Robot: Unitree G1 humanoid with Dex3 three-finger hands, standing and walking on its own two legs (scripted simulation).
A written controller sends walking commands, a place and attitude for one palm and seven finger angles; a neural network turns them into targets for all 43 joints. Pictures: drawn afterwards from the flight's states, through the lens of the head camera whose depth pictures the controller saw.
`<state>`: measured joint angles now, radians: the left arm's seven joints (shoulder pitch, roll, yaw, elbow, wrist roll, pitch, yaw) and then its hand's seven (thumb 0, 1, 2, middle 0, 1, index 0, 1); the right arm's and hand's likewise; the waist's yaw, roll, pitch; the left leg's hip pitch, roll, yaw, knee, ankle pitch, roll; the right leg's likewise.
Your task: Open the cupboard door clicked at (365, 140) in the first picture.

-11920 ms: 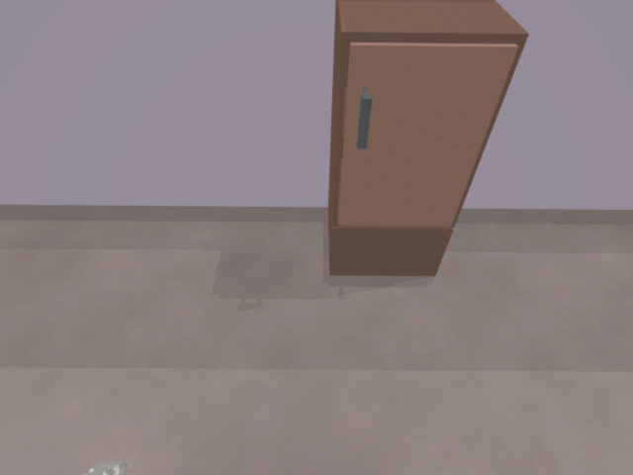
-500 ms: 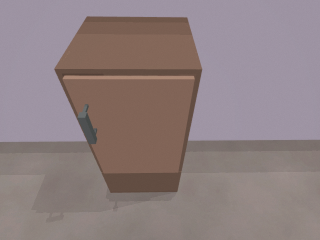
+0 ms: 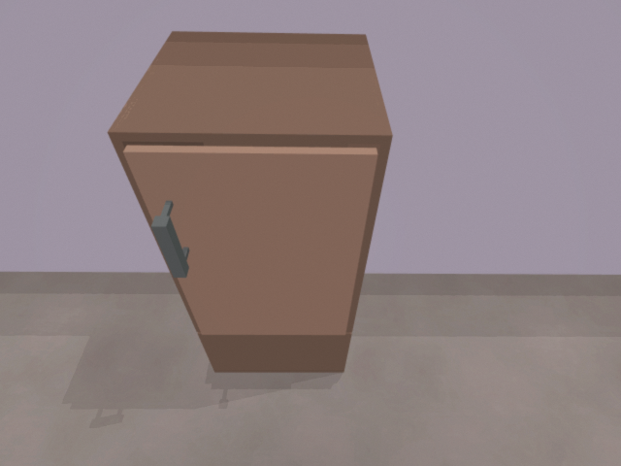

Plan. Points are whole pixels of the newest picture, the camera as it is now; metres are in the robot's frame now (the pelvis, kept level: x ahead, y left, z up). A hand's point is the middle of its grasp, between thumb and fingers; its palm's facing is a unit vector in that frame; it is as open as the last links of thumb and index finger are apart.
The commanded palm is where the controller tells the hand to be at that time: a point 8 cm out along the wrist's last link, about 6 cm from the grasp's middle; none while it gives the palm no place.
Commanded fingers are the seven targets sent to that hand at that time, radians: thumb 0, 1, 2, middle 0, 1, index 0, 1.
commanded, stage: look again from close up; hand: left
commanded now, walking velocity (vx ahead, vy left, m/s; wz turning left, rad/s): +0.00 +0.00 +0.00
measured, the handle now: (174, 239) +0.48 +0.28 -0.04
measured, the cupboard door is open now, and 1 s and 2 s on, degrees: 0 0 0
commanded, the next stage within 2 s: shuffle to correct the standing spot in 0.12 s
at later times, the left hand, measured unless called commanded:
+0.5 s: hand out of the picture -0.02 +0.20 -0.18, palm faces +0.06 -0.97 -0.22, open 7.4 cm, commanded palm none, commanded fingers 0.00 0.90 0.90 -0.20 -0.30 -0.20 -0.30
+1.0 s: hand out of the picture -0.02 +0.21 -0.18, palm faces +0.02 -0.98 -0.21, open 7.4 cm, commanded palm none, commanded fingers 0.00 0.90 0.90 -0.20 -0.30 -0.20 -0.30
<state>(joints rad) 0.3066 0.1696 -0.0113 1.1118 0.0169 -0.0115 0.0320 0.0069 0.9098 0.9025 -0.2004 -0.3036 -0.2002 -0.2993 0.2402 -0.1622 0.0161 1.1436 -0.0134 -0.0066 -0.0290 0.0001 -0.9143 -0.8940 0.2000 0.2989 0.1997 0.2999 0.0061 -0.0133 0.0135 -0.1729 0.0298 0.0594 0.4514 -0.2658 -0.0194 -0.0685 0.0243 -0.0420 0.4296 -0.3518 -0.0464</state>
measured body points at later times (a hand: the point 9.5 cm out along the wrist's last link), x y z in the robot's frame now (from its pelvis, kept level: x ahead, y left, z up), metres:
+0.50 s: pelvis -0.02 +0.01 -0.01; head -0.01 +0.02 +0.44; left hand -0.03 +0.25 -0.17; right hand +0.01 -0.22 -0.17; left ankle -0.02 +0.13 -0.74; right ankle -0.08 -0.08 -0.74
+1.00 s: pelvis -0.02 +0.04 -0.01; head -0.01 +0.03 +0.44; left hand -0.02 +0.26 -0.16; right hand +0.00 -0.19 -0.17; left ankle -0.02 +0.13 -0.74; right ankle -0.08 -0.08 -0.74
